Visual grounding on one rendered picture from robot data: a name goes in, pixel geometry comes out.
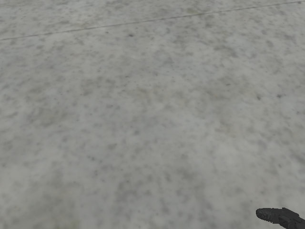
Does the right robot hand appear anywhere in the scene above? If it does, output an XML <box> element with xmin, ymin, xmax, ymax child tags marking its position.
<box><xmin>255</xmin><ymin>207</ymin><xmax>305</xmax><ymax>229</ymax></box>

